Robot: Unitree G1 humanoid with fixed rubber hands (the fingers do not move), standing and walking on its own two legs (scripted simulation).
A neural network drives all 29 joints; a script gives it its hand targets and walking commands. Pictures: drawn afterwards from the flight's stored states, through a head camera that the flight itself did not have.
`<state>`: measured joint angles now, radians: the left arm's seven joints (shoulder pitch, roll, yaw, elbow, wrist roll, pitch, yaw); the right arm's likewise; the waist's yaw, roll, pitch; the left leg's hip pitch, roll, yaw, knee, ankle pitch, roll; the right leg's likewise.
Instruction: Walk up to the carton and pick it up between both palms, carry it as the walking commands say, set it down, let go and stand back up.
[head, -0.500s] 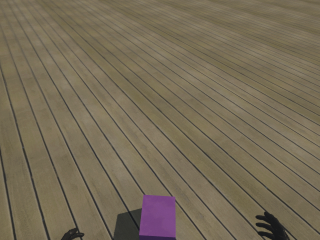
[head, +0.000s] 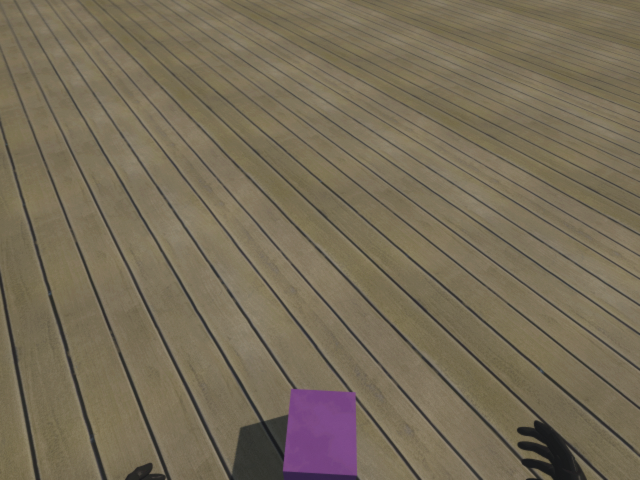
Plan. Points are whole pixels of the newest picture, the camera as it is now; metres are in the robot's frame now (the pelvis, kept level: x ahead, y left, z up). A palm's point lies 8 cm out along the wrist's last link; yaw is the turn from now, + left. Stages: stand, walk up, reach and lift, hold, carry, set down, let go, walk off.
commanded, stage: stand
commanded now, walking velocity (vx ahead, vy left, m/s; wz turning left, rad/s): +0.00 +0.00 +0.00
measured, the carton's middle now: (320, 440) +0.41 +0.03 -0.69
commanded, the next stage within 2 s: none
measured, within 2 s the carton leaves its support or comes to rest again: neither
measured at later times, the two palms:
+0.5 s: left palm out of the picture +0.07 +0.27 -0.11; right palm out of the picture +0.17 -0.27 -0.05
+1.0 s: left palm out of the picture +0.07 +0.27 -0.11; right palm out of the picture +0.16 -0.28 -0.05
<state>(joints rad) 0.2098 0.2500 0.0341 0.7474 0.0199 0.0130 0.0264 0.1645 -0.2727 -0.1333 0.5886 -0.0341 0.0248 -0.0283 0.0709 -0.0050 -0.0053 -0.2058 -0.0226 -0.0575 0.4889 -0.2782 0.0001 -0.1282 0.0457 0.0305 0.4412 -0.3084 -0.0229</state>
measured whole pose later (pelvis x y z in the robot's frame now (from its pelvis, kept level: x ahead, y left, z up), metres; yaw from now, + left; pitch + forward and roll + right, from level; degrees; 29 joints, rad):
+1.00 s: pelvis -0.01 +0.01 +0.00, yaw +0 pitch -1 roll -1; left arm 0.19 0.25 0.03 0.88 0.02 -0.01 0.02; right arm 0.16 -0.31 -0.13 0.65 -0.03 -0.01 -0.03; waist 0.07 0.01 -0.01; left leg -0.21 -0.02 -0.06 0.49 -0.26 0.01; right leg -0.12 0.05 0.03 0.42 -0.28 -0.02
